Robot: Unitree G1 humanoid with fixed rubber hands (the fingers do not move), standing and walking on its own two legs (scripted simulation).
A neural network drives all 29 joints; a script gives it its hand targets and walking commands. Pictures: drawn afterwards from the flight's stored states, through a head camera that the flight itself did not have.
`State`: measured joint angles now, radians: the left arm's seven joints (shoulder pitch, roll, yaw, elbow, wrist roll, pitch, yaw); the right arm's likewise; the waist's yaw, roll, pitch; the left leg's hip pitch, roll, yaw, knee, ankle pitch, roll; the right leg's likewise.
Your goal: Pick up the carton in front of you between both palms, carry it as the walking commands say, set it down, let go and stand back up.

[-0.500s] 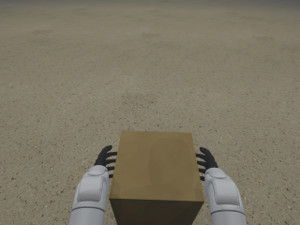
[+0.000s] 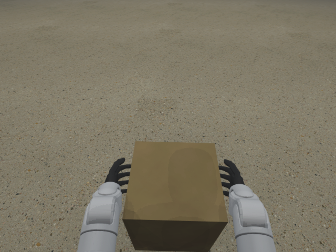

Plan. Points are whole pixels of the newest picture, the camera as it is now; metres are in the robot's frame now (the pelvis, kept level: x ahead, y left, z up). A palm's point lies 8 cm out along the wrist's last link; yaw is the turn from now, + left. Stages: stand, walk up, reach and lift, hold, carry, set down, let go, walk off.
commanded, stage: carry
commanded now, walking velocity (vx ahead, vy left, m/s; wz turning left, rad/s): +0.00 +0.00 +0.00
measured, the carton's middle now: (173, 198) +0.30 +0.00 -0.04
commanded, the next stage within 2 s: hold in 0.06 s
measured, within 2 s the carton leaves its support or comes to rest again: neither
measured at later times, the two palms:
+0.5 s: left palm (105, 197) +0.25 +0.16 +0.05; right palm (231, 187) +0.29 -0.14 +0.04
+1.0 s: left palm (119, 198) +0.32 +0.16 -0.08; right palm (218, 193) +0.34 -0.14 -0.08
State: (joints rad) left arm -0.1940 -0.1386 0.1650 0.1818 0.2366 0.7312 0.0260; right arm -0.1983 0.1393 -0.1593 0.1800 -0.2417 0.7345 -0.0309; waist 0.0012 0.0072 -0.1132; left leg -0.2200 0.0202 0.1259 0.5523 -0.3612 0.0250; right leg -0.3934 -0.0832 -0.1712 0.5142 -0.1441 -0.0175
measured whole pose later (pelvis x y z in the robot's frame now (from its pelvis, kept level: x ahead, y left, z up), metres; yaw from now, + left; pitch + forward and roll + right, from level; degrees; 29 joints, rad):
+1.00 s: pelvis -0.04 -0.04 -0.03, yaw +10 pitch +13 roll +0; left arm -0.65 -0.13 0.50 0.66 0.41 0.24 -0.04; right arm -0.59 0.20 -0.50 0.52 -0.40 0.30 -0.02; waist -0.05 0.05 0.12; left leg -0.68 -0.06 -0.12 0.82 -0.36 -0.02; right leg -0.77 0.05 0.03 0.74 -0.19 -0.01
